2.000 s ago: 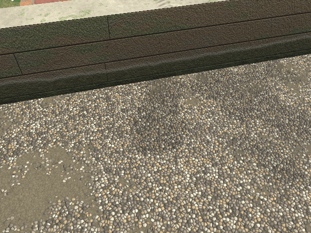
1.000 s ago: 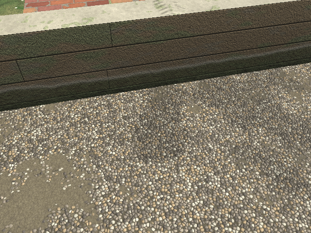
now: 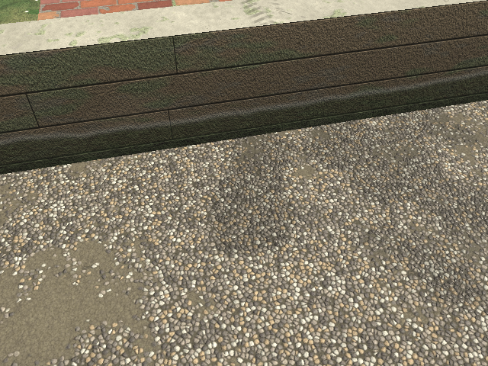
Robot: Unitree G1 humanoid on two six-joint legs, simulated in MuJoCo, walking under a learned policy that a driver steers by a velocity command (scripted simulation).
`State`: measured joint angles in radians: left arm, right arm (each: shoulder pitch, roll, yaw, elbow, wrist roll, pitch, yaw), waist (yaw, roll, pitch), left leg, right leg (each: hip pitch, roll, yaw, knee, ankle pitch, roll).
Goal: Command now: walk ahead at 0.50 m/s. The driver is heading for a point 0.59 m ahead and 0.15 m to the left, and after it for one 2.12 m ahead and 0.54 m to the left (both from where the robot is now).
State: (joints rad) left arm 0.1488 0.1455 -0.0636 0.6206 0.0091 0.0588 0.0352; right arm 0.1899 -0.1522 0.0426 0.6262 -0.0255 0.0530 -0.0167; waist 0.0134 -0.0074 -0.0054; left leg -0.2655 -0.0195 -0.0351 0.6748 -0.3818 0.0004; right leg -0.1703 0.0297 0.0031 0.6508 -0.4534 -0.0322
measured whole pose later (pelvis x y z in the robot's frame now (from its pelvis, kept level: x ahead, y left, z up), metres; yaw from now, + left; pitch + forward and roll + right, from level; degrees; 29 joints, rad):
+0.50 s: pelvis +0.00 +0.00 +0.00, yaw +0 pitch -2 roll +0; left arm 0.15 0.15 -0.06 0.62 0.01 0.06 0.04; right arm 0.19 -0.15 0.04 0.63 -0.03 0.05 -0.02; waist 0.01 -0.01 -0.01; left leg -0.26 -0.02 -0.04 0.67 -0.38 0.00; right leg -0.16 0.03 0.00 0.65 -0.46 -0.03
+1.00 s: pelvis +0.01 +0.00 +0.02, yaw +0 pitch +0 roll +0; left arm 0.20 0.19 -0.04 0.73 -0.01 0.07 0.05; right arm 0.23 -0.18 0.03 0.70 -0.01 0.05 -0.03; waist 0.02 0.00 -0.01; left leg -0.18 -0.01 -0.04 0.43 -0.25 0.00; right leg -0.08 0.03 0.01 0.39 -0.31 -0.03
